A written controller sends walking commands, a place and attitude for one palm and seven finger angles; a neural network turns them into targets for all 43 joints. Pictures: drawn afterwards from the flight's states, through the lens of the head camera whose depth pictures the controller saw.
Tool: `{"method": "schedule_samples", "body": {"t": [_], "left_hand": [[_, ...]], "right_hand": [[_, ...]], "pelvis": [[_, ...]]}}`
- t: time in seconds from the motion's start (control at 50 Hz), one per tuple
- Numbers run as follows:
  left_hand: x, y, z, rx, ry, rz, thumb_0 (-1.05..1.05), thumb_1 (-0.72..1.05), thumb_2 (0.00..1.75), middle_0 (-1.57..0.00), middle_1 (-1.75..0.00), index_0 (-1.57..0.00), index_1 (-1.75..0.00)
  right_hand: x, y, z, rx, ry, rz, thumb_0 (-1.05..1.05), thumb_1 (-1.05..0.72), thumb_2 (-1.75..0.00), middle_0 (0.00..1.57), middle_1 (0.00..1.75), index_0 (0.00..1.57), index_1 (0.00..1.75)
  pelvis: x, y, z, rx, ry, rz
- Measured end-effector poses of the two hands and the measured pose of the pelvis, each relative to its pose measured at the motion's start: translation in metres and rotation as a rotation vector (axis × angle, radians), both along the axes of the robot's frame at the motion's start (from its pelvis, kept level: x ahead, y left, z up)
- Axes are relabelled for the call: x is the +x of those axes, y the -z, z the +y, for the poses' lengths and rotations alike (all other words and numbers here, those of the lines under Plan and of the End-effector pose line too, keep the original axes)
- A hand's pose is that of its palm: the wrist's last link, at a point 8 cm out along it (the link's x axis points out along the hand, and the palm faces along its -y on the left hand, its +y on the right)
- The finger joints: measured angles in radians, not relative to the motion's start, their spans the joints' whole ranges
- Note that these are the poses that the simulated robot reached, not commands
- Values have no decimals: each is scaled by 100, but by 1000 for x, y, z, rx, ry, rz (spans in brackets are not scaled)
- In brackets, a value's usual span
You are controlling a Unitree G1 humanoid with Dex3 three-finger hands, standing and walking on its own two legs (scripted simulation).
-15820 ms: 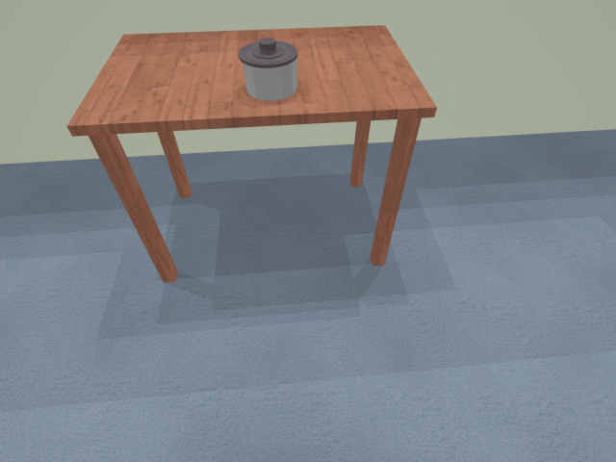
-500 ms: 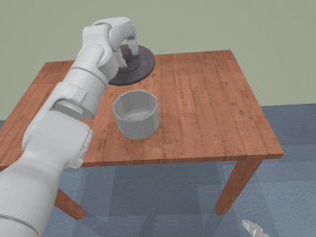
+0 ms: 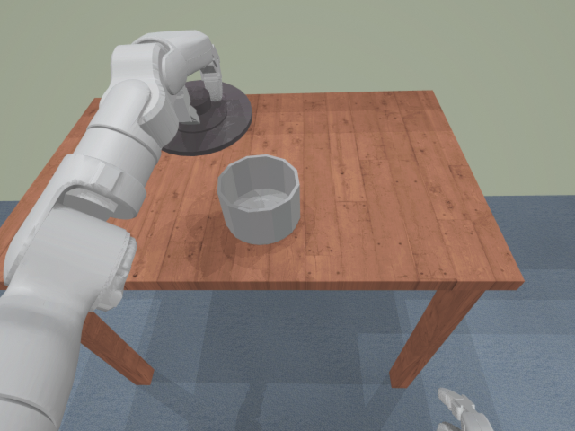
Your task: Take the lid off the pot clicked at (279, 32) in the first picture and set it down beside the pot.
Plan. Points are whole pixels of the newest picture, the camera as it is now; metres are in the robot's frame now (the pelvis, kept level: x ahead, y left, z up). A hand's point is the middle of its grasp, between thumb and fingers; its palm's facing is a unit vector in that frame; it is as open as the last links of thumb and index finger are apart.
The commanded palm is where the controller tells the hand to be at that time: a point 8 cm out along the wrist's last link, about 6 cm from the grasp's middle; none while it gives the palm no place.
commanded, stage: move the lid sideways beside the pot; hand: left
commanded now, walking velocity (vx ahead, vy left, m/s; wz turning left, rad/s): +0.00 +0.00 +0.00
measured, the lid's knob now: (194, 100) +0.50 +0.13 +0.22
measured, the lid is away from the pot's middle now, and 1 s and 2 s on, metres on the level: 0.07 0.19 0.22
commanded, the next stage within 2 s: lower the lid onto the table in 1.52 s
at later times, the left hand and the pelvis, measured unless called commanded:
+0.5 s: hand (149, 95) +0.48 +0.18 +0.24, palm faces -0.24 -0.04 -0.97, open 7.5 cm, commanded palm +0.47 +0.20 +0.31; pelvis +0.01 +0.01 +0.00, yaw -1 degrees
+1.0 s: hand (97, 103) +0.47 +0.25 +0.24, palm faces -0.27 -0.03 -0.96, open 7.5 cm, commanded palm +0.47 +0.25 +0.31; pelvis +0.01 +0.01 +0.00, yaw +0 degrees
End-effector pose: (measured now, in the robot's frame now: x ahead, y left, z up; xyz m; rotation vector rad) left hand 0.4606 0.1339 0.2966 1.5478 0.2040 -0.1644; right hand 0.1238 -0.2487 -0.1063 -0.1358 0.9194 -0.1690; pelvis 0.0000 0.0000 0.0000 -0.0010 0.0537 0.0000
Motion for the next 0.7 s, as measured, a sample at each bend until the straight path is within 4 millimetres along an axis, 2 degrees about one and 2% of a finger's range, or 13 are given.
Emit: {"method": "schedule_samples", "body": {"t": [0.12, 0.36, 0.5, 0.7], "left_hand": [[6, -4, 5, 0, 4, -25, -3, 26, 73, -74, -95, -66, -91], [16, -2, 31, 0, -55, 7, -3, 26, 73, -73, -95, -65, -91], [17, 0, 50, -3, -78, 14, -3, 27, 73, -73, -95, -65, -91], [12, 0, 76, 10, -102, 17, -3, 27, 73, -73, -95, -65, -91]], "right_hand": [[-15, 4, 1, 2, 19, 30, 1, -90, -90, 20, 30, 20, 30], [-42, 10, -4, 0, 75, 108, 1, -90, -90, 20, 30, 20, 30], [-40, 5, -10, -22, 85, 113, 1, -90, -90, 20, 30, 20, 30], [-25, 0, -12, -37, 70, 97, 1, -90, -90, 20, 30, 20, 30]], "pelvis": [[1, 0, 3, -2, 6, 10], [4, -1, 6, -4, 21, 18], [6, -1, 6, -8, 19, 19], [7, -1, 6, -13, 9, 24]]}}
